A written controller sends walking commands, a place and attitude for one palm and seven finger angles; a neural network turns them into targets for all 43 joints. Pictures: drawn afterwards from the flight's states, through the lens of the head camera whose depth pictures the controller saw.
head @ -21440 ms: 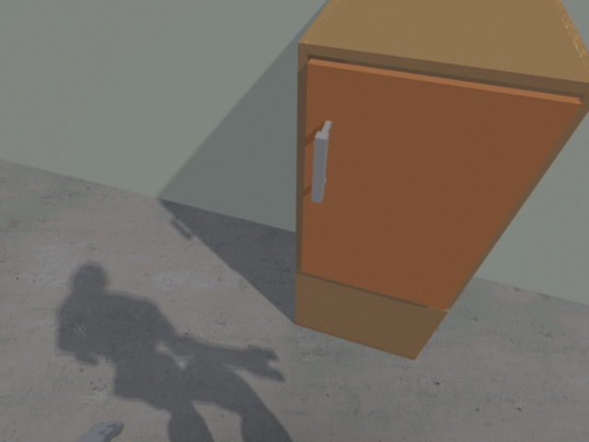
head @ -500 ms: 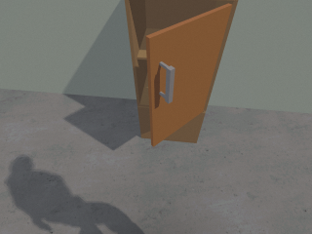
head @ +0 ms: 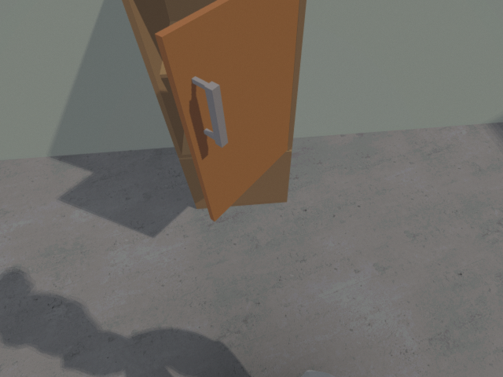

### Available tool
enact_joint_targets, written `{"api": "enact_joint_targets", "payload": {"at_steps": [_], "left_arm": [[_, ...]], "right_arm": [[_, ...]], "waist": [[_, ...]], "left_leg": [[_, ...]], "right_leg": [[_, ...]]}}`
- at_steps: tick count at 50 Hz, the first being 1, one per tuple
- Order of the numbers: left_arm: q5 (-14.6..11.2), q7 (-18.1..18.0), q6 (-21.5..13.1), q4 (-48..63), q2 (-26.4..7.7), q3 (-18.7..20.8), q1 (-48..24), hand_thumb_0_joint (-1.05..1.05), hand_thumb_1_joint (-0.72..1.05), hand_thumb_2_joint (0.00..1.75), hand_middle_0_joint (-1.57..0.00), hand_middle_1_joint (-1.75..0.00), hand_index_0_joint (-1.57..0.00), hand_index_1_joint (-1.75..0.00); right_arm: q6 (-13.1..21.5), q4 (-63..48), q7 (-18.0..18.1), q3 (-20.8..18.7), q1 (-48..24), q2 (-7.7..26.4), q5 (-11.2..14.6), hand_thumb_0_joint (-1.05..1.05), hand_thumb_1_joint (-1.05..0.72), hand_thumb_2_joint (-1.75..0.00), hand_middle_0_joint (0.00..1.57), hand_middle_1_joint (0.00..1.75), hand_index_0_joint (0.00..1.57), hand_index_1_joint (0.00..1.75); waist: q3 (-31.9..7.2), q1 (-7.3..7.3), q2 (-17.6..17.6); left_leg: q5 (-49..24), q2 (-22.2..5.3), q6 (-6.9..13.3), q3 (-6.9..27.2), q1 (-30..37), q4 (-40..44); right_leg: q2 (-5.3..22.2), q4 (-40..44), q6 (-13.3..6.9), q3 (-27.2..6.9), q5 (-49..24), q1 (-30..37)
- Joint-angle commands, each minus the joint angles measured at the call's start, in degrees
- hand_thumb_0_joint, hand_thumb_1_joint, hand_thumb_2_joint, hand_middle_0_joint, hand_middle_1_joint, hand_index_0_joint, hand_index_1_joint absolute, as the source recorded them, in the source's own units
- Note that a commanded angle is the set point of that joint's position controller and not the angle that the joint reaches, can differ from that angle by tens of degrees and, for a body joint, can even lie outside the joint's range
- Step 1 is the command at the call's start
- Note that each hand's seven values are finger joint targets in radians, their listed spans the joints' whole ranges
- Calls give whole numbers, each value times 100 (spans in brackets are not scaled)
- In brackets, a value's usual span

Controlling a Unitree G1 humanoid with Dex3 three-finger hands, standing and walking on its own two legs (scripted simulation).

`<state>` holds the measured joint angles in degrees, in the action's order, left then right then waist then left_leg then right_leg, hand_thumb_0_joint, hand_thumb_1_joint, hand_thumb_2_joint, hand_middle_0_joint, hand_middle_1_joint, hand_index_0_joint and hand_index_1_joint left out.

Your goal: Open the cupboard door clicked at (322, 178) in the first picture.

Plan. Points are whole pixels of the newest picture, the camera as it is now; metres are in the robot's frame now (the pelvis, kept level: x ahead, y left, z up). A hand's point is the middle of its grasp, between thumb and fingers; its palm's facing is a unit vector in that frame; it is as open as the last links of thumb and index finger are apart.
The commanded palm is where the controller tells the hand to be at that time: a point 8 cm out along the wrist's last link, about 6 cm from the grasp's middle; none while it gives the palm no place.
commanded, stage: walk to a spot facing it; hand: left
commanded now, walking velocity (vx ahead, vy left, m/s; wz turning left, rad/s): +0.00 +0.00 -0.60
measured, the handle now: (210, 113) +0.58 +0.13 +0.05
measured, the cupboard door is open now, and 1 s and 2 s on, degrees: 46 46 46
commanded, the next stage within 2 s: none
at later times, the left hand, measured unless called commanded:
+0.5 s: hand out of the picture +0.13 +0.20 -0.18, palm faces -0.20 -0.96 -0.21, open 7.4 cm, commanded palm none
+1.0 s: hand (218, 324) +0.22 +0.09 -0.15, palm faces -0.56 -0.78 -0.27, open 7.3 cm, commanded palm none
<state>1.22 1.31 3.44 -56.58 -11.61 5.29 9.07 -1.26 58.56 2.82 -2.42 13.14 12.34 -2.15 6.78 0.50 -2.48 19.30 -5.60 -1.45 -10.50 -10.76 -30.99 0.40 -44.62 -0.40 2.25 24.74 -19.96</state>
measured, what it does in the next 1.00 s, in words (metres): steps on the spot, turning right: left foot, then right foot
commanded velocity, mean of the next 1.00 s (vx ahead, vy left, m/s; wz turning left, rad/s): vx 0.00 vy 0.00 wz -0.60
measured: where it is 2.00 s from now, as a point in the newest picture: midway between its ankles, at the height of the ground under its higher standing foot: outside the picture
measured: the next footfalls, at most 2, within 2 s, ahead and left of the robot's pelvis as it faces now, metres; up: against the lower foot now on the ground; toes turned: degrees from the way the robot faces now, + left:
left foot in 0.44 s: +0.10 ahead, +0.12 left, +0.00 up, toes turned -15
right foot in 0.82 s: +0.00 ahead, -0.14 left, +0.00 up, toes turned -32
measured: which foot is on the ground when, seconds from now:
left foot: down 0.00-0.04, up 0.06-0.42, down 0.44-0.82, up 0.84-1.00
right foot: down 0.00-0.44, up 0.46-0.80, down 0.82-1.00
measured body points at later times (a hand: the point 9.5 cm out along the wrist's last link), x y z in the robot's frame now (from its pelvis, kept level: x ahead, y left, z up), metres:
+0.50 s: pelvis +0.02 +0.02 +0.00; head +0.08 +0.02 +0.44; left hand +0.14 +0.25 -0.16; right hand +0.09 -0.26 -0.12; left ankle +0.06 +0.13 -0.73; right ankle -0.02 -0.11 -0.70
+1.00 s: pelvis +0.03 -0.02 +0.00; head +0.07 -0.07 +0.45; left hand +0.25 +0.13 -0.13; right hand -0.08 -0.28 -0.15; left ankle +0.10 +0.11 -0.66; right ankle -0.04 -0.12 -0.73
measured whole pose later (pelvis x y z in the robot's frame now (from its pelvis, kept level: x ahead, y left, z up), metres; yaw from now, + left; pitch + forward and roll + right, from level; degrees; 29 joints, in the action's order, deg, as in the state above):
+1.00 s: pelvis +0.03 -0.02 +0.00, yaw -35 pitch +1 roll +1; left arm 1.3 -0.1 2.0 -51.3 -12.3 3.2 9.0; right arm -3.4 52.9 1.2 -3.3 10.7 15.1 -0.4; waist 7.4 -1.0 -0.4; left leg 25.9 -4.3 -4.6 -2.6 -27.3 -60.0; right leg -0.6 -31.1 -1.0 -3.4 16.1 -15.5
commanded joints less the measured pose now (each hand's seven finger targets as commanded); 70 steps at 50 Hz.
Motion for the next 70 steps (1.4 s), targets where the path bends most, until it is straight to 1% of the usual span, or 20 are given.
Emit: {"api": "enact_joint_targets", "payload": {"at_steps": [1, 2, 4, 19, 20, 22, 24, 29, 38, 39, 41, 42, 46, 56, 57, 58, 59, 61, 64, 70], "left_arm": [[65, -99, -279, 174, -1109, 216, 1067, 0, 90, 90, -20, -30, -20, -30], [14, -182, -287, 141, -1548, 292, 1223, 0, 90, 90, -20, -30, -20, -30], [-10, -275, -251, 290, -1331, 261, 950, 0, 90, 90, -20, -30, -20, -30], [23, -250, -202, 732, -1214, 243, 324, 0, 90, 90, -20, -30, -20, -30], [-10, -243, -183, 788, -1115, 212, 180, 0, 90, 90, -20, -30, -20, -30], [-96, -132, -175, 1004, -594, 79, 295, 0, 90, 90, -20, -30, -20, -30], [-16, -72, -180, 1143, -787, 126, 235, 0, 90, 90, -20, -30, -20, -30], [-8, 82, -89, 877, -621, 88, 205, 0, 90, 90, -20, -30, -20, -30], [-25, 106, -189, 945, -662, -35, 79, 0, 90, 90, -20, -30, -20, -30], [-11, 76, -221, 797, -859, 22, 501, 0, 90, 90, -20, -30, -20, -30], [-5, -120, -291, 570, -1949, 239, 1209, 0, 90, 90, -20, -30, -20, -30], [-30, -182, -278, 581, -1835, 219, 1195, 0, 90, 90, -20, -30, -20, -30], [-3, -263, -256, 859, -1234, 102, 254, 0, 90, 90, -20, -30, -20, -30], [-3, -193, -190, 977, -1232, 152, -126, 0, 90, 90, -20, -30, -20, -30], [-51, -176, -160, 1057, -984, 92, -130, 0, 90, 90, -20, -30, -20, -30], [-106, -125, -140, 1118, -600, 20, 154, 0, 90, 90, -20, -30, -20, -30], [-66, -100, -142, 1173, -721, 34, -3, 0, 90, 90, -20, -30, -20, -30], [41, -6, -156, 1112, -791, 111, -63, 0, 90, 90, -20, -30, -20, -30], [23, 125, -109, 998, -594, 68, -45, 0, 90, 90, -20, -30, -20, -30], [34, 269, -228, 1163, -432, -51, -649, 0, 90, 90, -20, -30, -20, -30]], "right_arm": [[53, -620, -21, -259, -130, 740, 143, 0, -90, -90, 20, 30, 20, 30], [20, -874, -57, -207, -465, 545, 150, 0, -90, -90, 20, 30, 20, 30], [-51, -862, -64, -220, -611, 551, 150, 0, -90, -90, 20, 30, 20, 30], [77, -1044, -52, -167, -497, 505, 237, 0, -90, -90, 20, 30, 20, 30], [117, -940, -30, -182, -184, 602, 235, 0, -90, -90, 20, 30, 20, 30], [192, -983, 19, -328, 150, 1520, 86, 0, -90, -90, 20, 30, 20, 30], [134, -1231, 43, -245, -156, 1424, 6, 0, -90, -90, 20, 30, 20, 30], [186, -1210, 26, -113, -164, 976, 27, 0, -90, -90, 20, 30, 20, 30], [121, -974, -105, -278, 287, 1251, 47, 0, -90, -90, 20, 30, 20, 30], [110, -1016, -127, -287, 179, 1202, 93, 0, -90, -90, 20, 30, 20, 30], [48, -1407, -143, -142, -312, 633, 171, 0, -90, -90, 20, 30, 20, 30], [9, -1341, -106, -144, -277, 743, 181, 0, -90, -90, 20, 30, 20, 30], [-38, -1104, -146, -185, -343, 667, 158, 0, -90, -90, 20, 30, 20, 30], [102, -941, -97, -179, 281, 574, 211, 0, -90, -90, 20, 30, 20, 30], [160, -879, -63, -217, 523, 853, 179, 0, -90, -90, 20, 30, 20, 30], [212, -934, -54, -326, 610, 1453, 84, 0, -90, -90, 20, 30, 20, 30], [192, -983, -13, -335, 743, 1631, 44, 0, -90, -90, 20, 30, 20, 30], [235, -1173, -9, -225, 235, 1266, -19, 0, -90, -90, 20, 30, 20, 30], [230, -1214, -20, -136, 72, 991, -14, 0, -90, -90, 20, 30, 20, 30], [283, -914, -112, -257, 760, 1133, -23, 0, -90, -90, 20, 30, 20, 30]], "waist": [[-960, 399, 1551], [-844, 518, 2320], [-652, 370, 1265], [-1015, -115, 1173], [-1098, -286, 917], [-1161, -311, -1787], [-752, -140, -742], [-874, 11, -731], [-1021, -57, -880], [-1162, 174, -444], [-1239, 577, 2261], [-1223, 530, 1945], [-826, 70, 1466], [-900, -342, 1127], [-972, -422, 369], [-1121, -358, -1475], [-1091, -431, -1433], [-766, -178, -563], [-700, -73, -854], [-755, -423, -833]], "left_leg": [[-672, -267, 20, 31, -1090, -1715], [1793, 353, -164, 298, -2030, -2923], [1394, 53, -112, 1053, -2253, -3619], [-27, 532, -133, 1101, -517, -280], [-626, 413, -105, 1113, 354, 506], [-1777, -2102, 859, 3551, 1334, 1583], [-1804, -2307, 1423, 3246, 95, 1484], [-3344, -1103, 813, 1274, 499, 1002], [-3065, -1222, 498, 594, 369, 101], [-2435, -1046, 235, 380, -210, -535], [2014, 172, -271, 317, -2348, -3039], [1742, 6, -182, 999, -2506, -3560], [668, -10, -319, 997, -2173, -3370], [-459, 457, -208, 873, -54, 3], [-584, -39, -57, 1343, 623, 809], [-755, -1604, 496, 3143, 1084, 1467], [-1241, -2398, 1076, 3752, 676, 1665], [-1641, -1915, 1127, 2961, 13, 1605], [-1425, -1280, 723, 1561, 160, 1446], [-223, -1408, 723, 968, 716, 1524]], "right_leg": [[1078, 2573, -368, -1621, -3161, 1872], [2070, 2549, -1032, -3012, -5054, 1982], [1879, 2450, -1438, -2659, -3729, 1541], [794, 1752, -813, -2596, -3909, 890], [568, 1504, -549, -2425, -3304, 298], [-568, -613, 162, -805, 1125, -1400], [-42, -1920, 297, -644, 1015, -1187], [43, -2391, 430, -253, -49, -1301], [-66, 1274, 134, 354, -709, 473], [68, 1971, 2, 146, -1611, 1373], [2302, 2366, -1122, -2769, -5138, 2335], [2236, 2343, -1387, -2568, -4462, 2201], [1297, 2216, -1038, -1742, -4005, 1331], [786, 1783, -643, -2185, -2645, 134], [329, 1293, -351, -1856, -1847, -441], [-479, 6, 45, -1003, 217, -1318], [-375, -1305, 166, -598, 1251, -1341], [-45, -2254, 242, -574, 638, -1238], [163, -2140, 330, -243, -12, -1305], [256, -53, 228, 247, 0, -1020]]}}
